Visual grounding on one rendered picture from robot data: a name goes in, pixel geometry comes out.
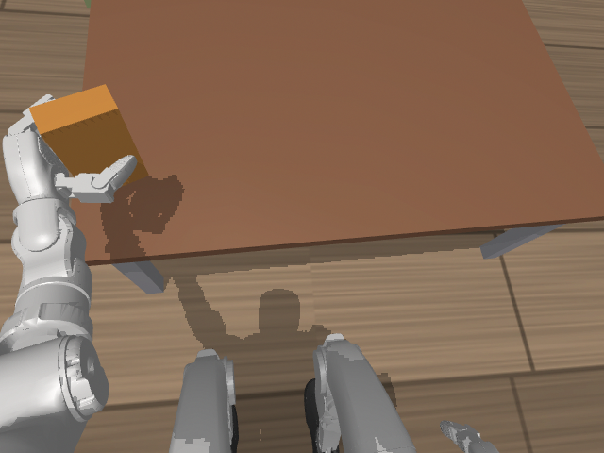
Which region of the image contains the right robot hand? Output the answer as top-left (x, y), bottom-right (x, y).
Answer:
top-left (440, 420), bottom-right (499, 453)

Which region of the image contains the right robot foot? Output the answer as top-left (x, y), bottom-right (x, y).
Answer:
top-left (304, 378), bottom-right (340, 453)

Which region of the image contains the left robot arm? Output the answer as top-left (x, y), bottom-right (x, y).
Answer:
top-left (0, 198), bottom-right (109, 453)

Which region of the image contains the coffee table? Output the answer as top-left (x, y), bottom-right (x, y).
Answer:
top-left (71, 0), bottom-right (604, 294)

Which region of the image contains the carton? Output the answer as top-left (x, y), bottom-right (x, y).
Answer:
top-left (29, 84), bottom-right (149, 187)

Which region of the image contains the left robot hand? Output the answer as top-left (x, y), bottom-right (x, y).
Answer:
top-left (2, 94), bottom-right (137, 206)

